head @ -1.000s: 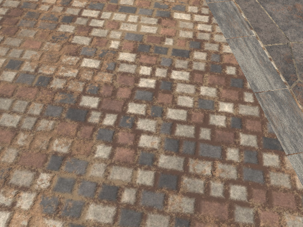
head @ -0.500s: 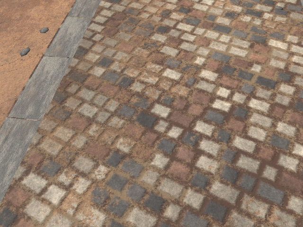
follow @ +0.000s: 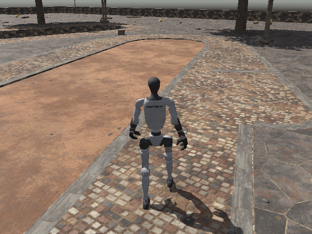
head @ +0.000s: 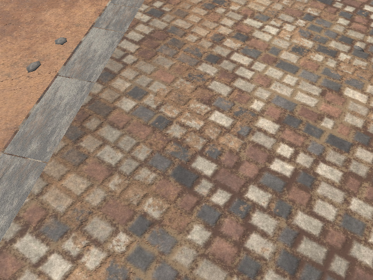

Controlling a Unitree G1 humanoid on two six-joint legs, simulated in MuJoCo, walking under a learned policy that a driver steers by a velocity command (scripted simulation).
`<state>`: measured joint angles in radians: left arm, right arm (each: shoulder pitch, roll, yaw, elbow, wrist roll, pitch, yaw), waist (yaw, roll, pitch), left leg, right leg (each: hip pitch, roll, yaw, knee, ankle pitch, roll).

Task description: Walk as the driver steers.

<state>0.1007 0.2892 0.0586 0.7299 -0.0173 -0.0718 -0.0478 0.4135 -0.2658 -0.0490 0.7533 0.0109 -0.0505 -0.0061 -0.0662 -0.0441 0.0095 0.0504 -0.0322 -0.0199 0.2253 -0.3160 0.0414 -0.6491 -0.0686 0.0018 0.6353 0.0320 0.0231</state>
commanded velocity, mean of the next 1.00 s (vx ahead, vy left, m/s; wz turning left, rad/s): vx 0.48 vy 0.00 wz -0.13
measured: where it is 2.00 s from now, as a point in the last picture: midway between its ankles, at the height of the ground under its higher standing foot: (209, 178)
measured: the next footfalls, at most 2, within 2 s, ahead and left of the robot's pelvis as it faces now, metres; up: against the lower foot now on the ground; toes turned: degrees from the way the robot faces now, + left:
right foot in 0.12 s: +0.25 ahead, -0.14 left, +0.00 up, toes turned -2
left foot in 0.66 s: +0.55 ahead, +0.11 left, +0.00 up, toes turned +0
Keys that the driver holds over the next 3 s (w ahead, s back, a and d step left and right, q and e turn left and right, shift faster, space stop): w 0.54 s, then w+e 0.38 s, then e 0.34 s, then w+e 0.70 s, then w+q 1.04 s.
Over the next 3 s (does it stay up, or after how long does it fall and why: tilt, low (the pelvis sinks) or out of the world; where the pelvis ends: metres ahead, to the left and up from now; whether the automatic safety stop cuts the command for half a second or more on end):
stays up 1.32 -0.50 0.00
